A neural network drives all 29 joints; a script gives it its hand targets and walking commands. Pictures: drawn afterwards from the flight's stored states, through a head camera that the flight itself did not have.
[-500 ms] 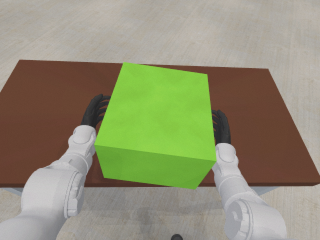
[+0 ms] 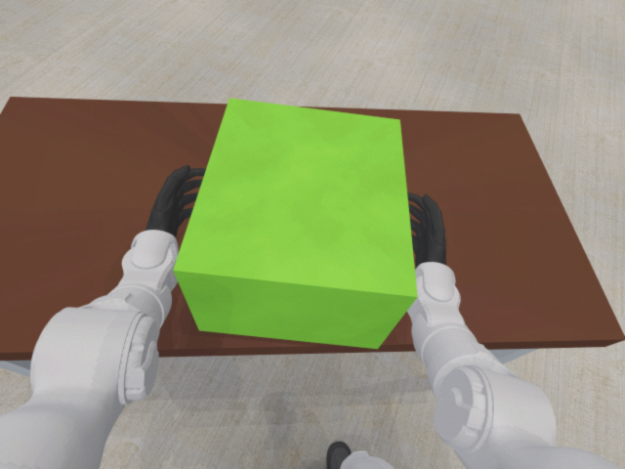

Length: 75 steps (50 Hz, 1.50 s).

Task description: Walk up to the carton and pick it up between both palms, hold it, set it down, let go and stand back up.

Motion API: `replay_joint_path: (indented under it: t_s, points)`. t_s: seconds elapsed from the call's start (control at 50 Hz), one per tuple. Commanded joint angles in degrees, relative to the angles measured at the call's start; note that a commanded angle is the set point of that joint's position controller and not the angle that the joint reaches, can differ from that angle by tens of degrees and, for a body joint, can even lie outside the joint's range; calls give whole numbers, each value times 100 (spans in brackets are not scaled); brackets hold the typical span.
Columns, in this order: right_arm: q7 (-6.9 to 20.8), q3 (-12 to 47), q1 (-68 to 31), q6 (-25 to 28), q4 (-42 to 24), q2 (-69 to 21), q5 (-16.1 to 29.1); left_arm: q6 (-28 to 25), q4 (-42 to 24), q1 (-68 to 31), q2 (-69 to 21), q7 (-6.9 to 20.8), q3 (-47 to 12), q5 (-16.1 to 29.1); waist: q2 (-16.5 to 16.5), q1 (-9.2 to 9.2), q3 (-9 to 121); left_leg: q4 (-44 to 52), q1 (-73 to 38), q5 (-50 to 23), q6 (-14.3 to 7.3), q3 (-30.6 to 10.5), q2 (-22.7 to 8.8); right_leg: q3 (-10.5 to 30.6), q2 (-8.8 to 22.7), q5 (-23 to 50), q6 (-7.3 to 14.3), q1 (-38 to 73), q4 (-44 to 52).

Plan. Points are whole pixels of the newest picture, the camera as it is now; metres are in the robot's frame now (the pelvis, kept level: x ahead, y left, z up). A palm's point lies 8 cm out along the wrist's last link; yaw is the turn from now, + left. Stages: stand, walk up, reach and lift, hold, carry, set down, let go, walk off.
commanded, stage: set down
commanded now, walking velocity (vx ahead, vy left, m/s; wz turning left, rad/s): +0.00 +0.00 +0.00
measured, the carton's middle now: (302, 221) +0.46 -0.04 -0.03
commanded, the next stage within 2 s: none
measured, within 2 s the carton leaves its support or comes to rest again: rests again in 0.24 s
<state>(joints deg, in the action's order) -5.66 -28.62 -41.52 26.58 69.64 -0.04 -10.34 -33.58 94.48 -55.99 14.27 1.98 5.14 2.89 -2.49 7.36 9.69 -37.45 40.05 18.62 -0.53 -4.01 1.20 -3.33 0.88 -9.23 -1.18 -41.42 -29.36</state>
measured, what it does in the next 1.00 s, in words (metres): stands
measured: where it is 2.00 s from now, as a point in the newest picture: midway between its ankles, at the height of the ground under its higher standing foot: outside the picture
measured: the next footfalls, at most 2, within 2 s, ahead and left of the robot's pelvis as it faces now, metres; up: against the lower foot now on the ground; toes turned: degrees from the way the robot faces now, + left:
none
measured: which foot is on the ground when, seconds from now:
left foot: down 0.00-1.00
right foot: down 0.00-1.00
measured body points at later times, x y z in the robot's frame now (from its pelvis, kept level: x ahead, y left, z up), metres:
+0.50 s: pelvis -0.01 +0.00 -0.01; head +0.11 +0.01 +0.42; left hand +0.46 +0.15 +0.00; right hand +0.38 -0.21 -0.01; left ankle -0.03 +0.10 -0.72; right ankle +0.03 -0.14 -0.72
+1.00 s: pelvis -0.01 +0.00 -0.01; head +0.11 +0.02 +0.42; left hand +0.47 +0.15 +0.00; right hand +0.38 -0.21 -0.01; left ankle -0.03 +0.10 -0.72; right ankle +0.03 -0.14 -0.72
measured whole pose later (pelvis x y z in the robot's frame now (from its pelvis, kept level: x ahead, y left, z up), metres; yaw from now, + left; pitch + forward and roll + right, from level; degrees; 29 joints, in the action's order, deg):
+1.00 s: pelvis -0.01 +0.00 -0.01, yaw +0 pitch +24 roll -2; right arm -4.5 -35.6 -46.3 33.2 75.5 -0.5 -14.8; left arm -34.1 92.6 -57.6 16.9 3.8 9.4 -1.4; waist -1.4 8.1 10.0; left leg -43.5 46.7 20.7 -0.7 -3.3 1.4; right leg -2.8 1.1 -11.7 -1.1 -48.8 -36.5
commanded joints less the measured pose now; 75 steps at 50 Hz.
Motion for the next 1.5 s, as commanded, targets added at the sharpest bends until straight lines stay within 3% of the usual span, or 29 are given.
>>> replay_joint_path:
  t_s: [0.0,0.06,0.16,0.32,0.42,0.46,0.54,0.68,0.72,0.76,0.78,0.84,0.9,0.92,0.94,0.98,1.06,1.08,1.1,1.12,1.16,1.2,1.24,1.3,1.34,1.38,1.4,1.44,1.48]
  points:
    - [1023,1575,-3111,282,17,-2993,-814,-282,-975,-3522,-3068,774,-499,-633,-610,104,3554,236,-915,-2536,636,252,-93,-27,-103,1855,128,2609,-376]
    - [1020,1460,-3185,337,87,-2846,-932,-314,-955,-3622,-2883,779,-325,-651,-463,131,3455,236,-588,-2231,625,287,-98,-45,-74,1750,106,2663,-497]
    - [1015,1103,-3183,336,247,-2883,-1057,-252,-925,-3812,-2773,788,-293,-761,-774,156,3208,309,-592,-1548,603,306,-91,-39,-49,953,163,2167,-410]
    - [1069,982,-3015,393,434,-2721,-1142,-190,-795,-3457,-2742,720,-99,-924,-744,36,3195,231,-930,-1830,672,279,-146,-169,-141,870,201,1850,-393]
    - [1066,782,-3068,387,411,-3120,-1478,-249,-945,-3660,-2913,793,-142,-970,-702,194,3033,223,-519,-1184,540,332,-132,-120,-15,492,145,1633,-435]
    - [1050,785,-3021,416,435,-2521,-1265,-227,-842,-3427,-2475,700,-125,-854,-775,90,3211,218,-682,-1286,605,312,-106,-135,-78,567,180,1651,-489]
    - [1055,642,-2911,356,491,-3047,-1451,-186,-821,-3400,-2958,769,-84,-932,-685,193,2770,270,-689,-1265,569,296,-111,-137,-59,469,173,1566,-414]
    - [838,382,-2682,401,804,-1647,-1231,-161,-884,-3278,-1620,541,39,-866,-832,153,3005,156,-892,-1539,625,353,-138,-157,-102,481,228,1339,-427]
    - [906,475,-2818,437,748,-2320,-1261,-195,-877,-3309,-2097,588,60,-856,-585,194,2822,111,-871,-1630,601,323,-106,-165,-134,568,229,1336,-453]
    - [778,351,-2568,370,881,-1835,-1097,-141,-841,-3293,-1598,554,25,-700,-696,262,2841,72,-891,-1643,586,397,-80,-149,-96,586,192,1357,-507]
    - [850,368,-2856,367,686,-2645,-1284,-81,-893,-3461,-2421,656,-50,-808,-663,313,2605,92,-816,-1479,563,318,-110,-158,-101,348,199,1176,-483]
    - [751,421,-2577,394,864,-1708,-1077,-133,-748,-3265,-1330,553,275,-823,-780,53,2983,69,-787,-1536,541,401,-33,-59,-54,597,188,1412,-579]
    - [668,148,-2658,461,888,-1710,-1125,-109,-1019,-3298,-1594,437,132,-746,-894,241,3027,-52,-897,-1738,649,309,-71,-188,-110,536,206,1098,-635]
    - [659,285,-2697,484,759,-1938,-1086,-123,-1053,-3229,-1670,430,125,-702,-809,105,2991,-138,-784,-1803,585,332,-110,-186,-95,523,189,989,-665]
    - [599,302,-2509,481,866,-1077,-914,-140,-911,-3170,-933,340,229,-596,-820,94,3270,-174,-986,-2009,587,397,-82,-140,-117,757,189,1083,-656]
    - [657,401,-2729,396,986,-2059,-895,-8,-869,-3297,-1780,468,124,-676,-596,206,2813,-186,-746,-1644,519,293,-75,-122,-121,441,177,975,-642]
    - [535,419,-2595,458,1061,-864,-543,-40,-919,-3174,-864,229,-61,-417,-905,90,3200,-212,-973,-1815,674,315,-104,-198,-147,528,207,819,-769]
    - [475,356,-2753,472,980,-467,-459,-40,-1044,-3225,-605,161,-138,-230,-906,223,3517,-248,-1007,-1853,702,318,-87,-199,-192,582,234,769,-752]
    - [515,524,-2950,463,889,-891,-432,-32,-1072,-3341,-912,157,-214,-236,-882,65,3386,-325,-747,-1681,654,219,-105,-205,-152,349,241,605,-850]
    - [471,467,-2863,448,1073,-608,-328,-58,-1055,-3359,-687,116,-192,-138,-876,186,3532,-338,-866,-1928,677,236,-127,-194,-191,553,265,667,-804]
    - [330,728,-2777,440,1183,610,285,19,-956,-3305,402,-72,-240,242,-1030,45,4076,-554,-1125,-2588,751,322,-102,-144,-264,976,244,749,-929]
    - [251,996,-3072,415,1056,377,565,38,-825,-3440,326,-48,-465,461,-719,138,3983,-703,-739,-2302,641,258,-68,-108,-208,1000,213,706,-1035]
    - [87,1327,-3134,481,1138,1648,1277,89,-655,-3365,1274,-192,-656,976,-754,115,4631,-887,-894,-2903,753,268,-67,-108,-325,1553,211,822,-1204]
    - [-14,1615,-3424,563,1075,1705,1763,64,-746,-3679,1184,-167,-1248,1473,-774,345,4881,-1187,-890,-3283,863,216,-83,-153,-329,1766,225,634,-1307]
    - [-77,1745,-3362,607,1184,1705,1981,126,-628,-3422,1141,-117,-1406,1510,-878,286,4988,-1334,-1073,-3708,905,239,-96,-169,-344,1950,244,403,-1383]
    - [-99,1999,-3458,516,1243,1642,2172,188,-299,-3483,1202,-50,-1462,1629,-599,293,4604,-1445,-322,-2974,772,304,-25,-103,-308,1715,176,477,-1540]
    - [-82,2272,-3075,585,1014,1859,2405,227,-283,-2982,1488,-25,-1314,1595,-588,98,4698,-1399,-502,-3146,753,326,-5,-49,-316,2074,160,776,-1585]
    - [-63,2273,-3482,391,1288,2023,2515,305,-82,-3370,1491,36,-1624,1709,-568,287,4357,-1403,-74,-2420,700,315,-38,-123,-289,1575,144,636,-1696]
    - [-18,2356,-3638,233,1395,2221,2772,408,3,-3396,1513,18,-1788,1706,-922,189,4122,-1246,-247,-2075,757,279,-73,-160,-279,1032,233,191,-1635]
